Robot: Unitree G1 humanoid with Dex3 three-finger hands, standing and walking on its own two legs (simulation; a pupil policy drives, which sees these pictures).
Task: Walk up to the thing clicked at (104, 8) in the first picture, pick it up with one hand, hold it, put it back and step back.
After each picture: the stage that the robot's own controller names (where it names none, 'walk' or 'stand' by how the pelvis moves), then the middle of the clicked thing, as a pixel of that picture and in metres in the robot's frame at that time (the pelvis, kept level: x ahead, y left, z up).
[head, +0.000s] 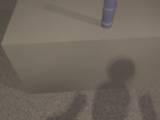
stand; (109, 8) +0.88 -0.14 -0.03
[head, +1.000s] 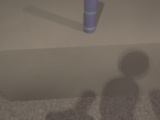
rise first; (90, 11) +0.78 +0.01 +0.01
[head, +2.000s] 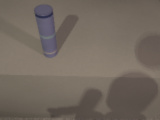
rise first; (47, 34) +0.56 +0.21 +0.00
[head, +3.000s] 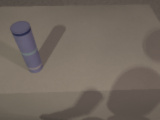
stand; (29, 50) +0.50 +0.25 -0.01
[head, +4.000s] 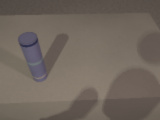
stand; (34, 59) +0.48 +0.23 -0.03
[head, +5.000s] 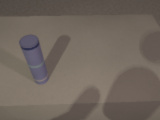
stand; (36, 62) +0.47 +0.22 -0.03
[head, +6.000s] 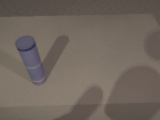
stand; (33, 63) +0.46 +0.24 -0.03
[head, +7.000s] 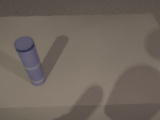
stand; (32, 64) +0.46 +0.24 -0.03
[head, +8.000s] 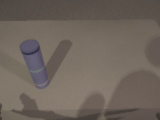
rise first; (36, 66) +0.45 +0.23 -0.03
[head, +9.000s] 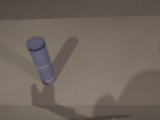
go down; (43, 63) +0.47 +0.22 -0.03
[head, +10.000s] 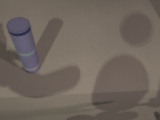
go down; (26, 49) +0.48 +0.20 -0.01
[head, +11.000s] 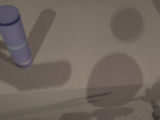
go down; (16, 42) +0.48 +0.21 +0.03
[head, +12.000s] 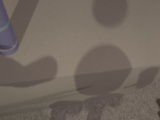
close in; out of the picture +0.49 +0.22 +0.07
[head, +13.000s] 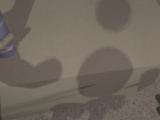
close; out of the picture +0.50 +0.22 +0.07
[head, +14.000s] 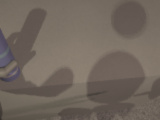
lift; out of the picture +0.41 +0.24 +0.06
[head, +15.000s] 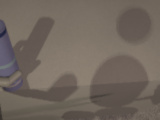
lift; (3, 60) +0.38 +0.24 +0.06
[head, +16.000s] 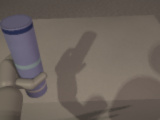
lift; (28, 61) +0.32 +0.17 +0.17
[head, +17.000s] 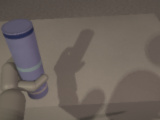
hold; (29, 64) +0.33 +0.17 +0.15
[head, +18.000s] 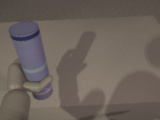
hold; (35, 65) +0.33 +0.16 +0.14
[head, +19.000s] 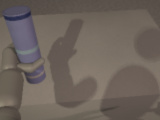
crouch; (27, 49) +0.40 +0.18 +0.13
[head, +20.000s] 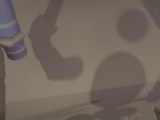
lower; (5, 23) +0.49 +0.21 +0.14
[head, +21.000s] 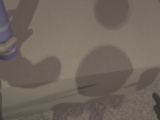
lower; out of the picture +0.49 +0.21 +0.07
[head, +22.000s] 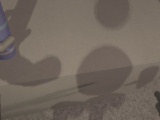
lower; out of the picture +0.49 +0.21 +0.07
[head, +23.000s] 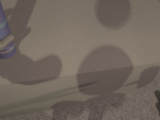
lower; out of the picture +0.50 +0.21 +0.07
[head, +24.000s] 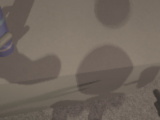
lower; out of the picture +0.50 +0.22 +0.07
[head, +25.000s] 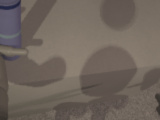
open; (8, 29) +0.48 +0.18 +0.07
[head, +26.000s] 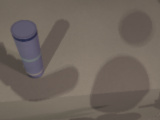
sink last; (30, 54) +0.44 +0.19 +0.03
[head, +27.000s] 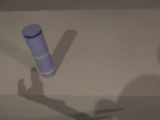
stand; (41, 53) +0.48 +0.22 +0.01
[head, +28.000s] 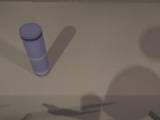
stand; (37, 53) +0.45 +0.20 +0.02
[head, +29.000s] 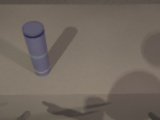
stand; (38, 52) +0.47 +0.20 +0.03
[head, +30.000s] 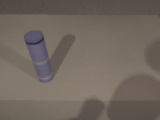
stand; (40, 59) +0.47 +0.21 -0.01
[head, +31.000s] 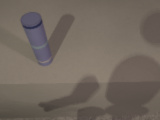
walk; (39, 42) +0.50 +0.20 -0.01
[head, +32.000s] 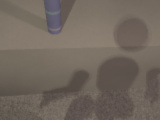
walk; (53, 10) +0.66 +0.16 -0.01
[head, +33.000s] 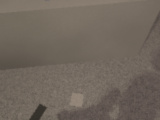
walk; out of the picture +0.98 +0.28 +0.01
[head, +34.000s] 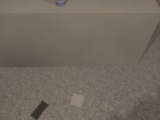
stand; out of the picture +1.10 +0.20 -0.02
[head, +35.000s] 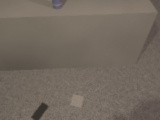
stand; out of the picture +1.11 +0.21 -0.03
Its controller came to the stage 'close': yes
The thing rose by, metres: 0.20
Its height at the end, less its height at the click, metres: +0.00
